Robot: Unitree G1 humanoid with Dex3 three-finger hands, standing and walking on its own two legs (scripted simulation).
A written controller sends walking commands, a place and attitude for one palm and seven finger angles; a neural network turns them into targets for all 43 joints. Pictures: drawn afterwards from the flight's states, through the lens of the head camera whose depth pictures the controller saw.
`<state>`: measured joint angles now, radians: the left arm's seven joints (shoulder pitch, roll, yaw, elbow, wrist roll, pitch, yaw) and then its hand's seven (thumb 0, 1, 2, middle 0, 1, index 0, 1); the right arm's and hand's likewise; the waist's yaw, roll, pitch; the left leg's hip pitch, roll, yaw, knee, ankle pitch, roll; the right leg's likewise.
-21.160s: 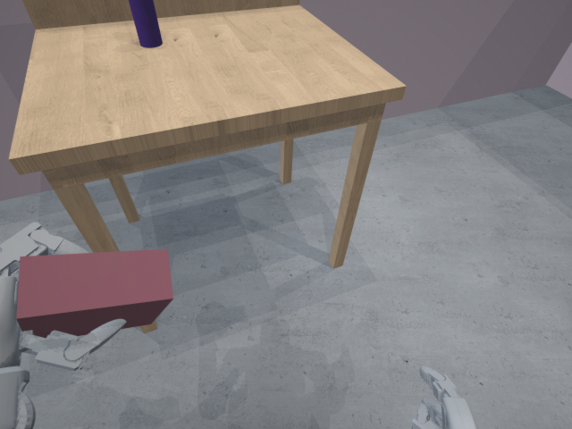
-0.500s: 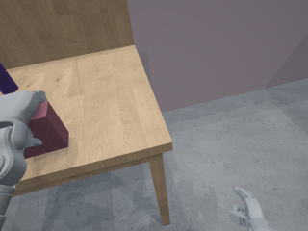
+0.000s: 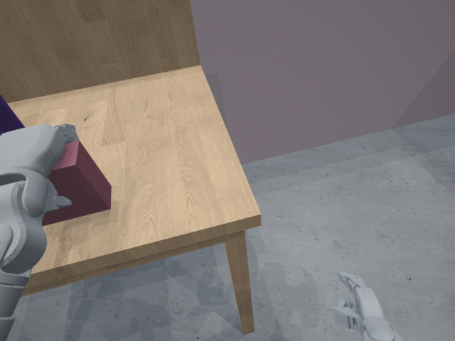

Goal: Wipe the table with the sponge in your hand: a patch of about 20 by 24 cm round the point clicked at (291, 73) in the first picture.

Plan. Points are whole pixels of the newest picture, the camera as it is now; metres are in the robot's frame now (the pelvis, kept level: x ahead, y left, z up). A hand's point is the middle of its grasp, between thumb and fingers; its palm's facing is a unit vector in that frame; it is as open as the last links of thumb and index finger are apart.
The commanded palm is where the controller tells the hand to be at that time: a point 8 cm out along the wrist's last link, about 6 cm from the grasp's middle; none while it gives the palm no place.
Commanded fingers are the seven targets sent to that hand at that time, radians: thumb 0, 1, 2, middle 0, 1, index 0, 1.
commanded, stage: move the sponge above the wiping area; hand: left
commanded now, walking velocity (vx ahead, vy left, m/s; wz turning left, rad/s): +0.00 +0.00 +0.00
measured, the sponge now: (66, 192) +0.28 +0.33 +0.15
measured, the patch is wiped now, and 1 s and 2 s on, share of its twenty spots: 0.00 0.00 0.00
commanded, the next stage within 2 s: lower the sponge onto the table in 1.96 s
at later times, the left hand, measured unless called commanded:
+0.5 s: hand (56, 172) +0.27 +0.31 +0.20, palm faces +0.12 +0.04 -0.99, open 9.7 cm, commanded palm +0.22 +0.32 +0.27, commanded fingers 0.00 0.10 1.30 -1.20 -1.60 -1.20 -1.60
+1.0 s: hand (55, 178) +0.26 +0.31 +0.20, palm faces +0.09 +0.08 -0.99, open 9.7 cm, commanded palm +0.22 +0.33 +0.27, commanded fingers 0.00 0.10 1.30 -1.20 -1.60 -1.20 -1.60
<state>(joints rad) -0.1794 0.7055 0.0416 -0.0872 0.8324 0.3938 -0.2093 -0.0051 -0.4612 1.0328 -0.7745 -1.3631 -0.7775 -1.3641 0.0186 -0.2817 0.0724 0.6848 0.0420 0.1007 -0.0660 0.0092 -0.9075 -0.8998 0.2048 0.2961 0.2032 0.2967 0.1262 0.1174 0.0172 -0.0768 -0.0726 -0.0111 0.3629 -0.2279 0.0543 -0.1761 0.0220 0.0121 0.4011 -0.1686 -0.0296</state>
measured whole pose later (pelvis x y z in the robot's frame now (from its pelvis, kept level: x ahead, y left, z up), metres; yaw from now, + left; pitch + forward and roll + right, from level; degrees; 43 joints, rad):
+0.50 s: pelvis +0.00 -0.01 +0.00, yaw +1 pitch -4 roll +0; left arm -0.19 0.71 0.02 -0.13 0.84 0.39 -0.21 -0.01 -0.46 1.03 -0.78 -1.36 -0.78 -1.36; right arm -0.01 -0.28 0.08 0.68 0.04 0.09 -0.08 0.01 -0.91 -0.90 0.20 0.30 0.20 0.30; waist 0.14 0.11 0.02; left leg -0.07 -0.07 -0.02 0.37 -0.23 0.04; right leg -0.16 0.03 0.00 0.40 -0.17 -0.04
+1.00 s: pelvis -0.01 -0.02 +0.00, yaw +1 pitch -5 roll +1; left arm -0.18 0.76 0.07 -0.03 0.82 0.24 -0.19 -0.01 -0.46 1.03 -0.78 -1.36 -0.78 -1.36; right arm 0.06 -0.29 0.06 0.71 0.04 0.05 -0.12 0.01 -0.91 -0.90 0.20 0.30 0.20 0.30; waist 0.12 0.10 0.04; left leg -0.08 -0.05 -0.03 0.42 -0.25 0.02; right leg -0.17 0.05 -0.01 0.43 -0.18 -0.06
